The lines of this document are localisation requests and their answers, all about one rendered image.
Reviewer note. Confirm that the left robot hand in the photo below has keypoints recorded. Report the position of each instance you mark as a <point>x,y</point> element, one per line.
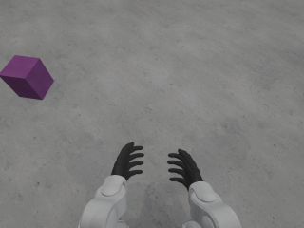
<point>122,165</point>

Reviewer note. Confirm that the right robot hand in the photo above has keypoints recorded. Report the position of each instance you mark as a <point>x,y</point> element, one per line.
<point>189,170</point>

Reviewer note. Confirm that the carton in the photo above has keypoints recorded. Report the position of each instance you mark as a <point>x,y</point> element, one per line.
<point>27,77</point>

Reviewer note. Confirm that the left robot forearm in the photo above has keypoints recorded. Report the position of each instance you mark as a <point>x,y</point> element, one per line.
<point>109,204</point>

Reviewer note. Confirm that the right robot forearm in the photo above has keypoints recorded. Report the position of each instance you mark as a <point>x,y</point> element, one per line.
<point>207,208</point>

